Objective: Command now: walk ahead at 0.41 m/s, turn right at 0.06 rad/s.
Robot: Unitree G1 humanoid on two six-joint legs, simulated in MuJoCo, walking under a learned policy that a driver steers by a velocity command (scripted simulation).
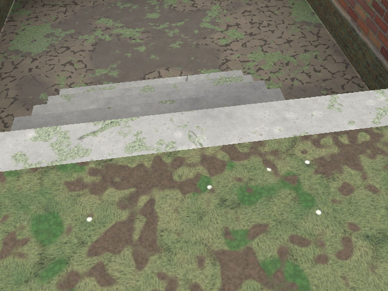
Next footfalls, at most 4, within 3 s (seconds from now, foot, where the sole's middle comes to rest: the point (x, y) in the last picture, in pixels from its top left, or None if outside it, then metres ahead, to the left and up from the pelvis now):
0.40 left None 0.37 0.14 -0.77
0.92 right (234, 249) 0.66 -0.10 -0.77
1.46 left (168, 180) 0.98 0.14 -0.77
2.02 right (213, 129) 1.28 -0.07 -0.77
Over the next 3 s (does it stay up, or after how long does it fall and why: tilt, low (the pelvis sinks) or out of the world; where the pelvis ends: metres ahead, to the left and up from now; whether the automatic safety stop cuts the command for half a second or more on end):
stays up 1.50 0.18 -0.20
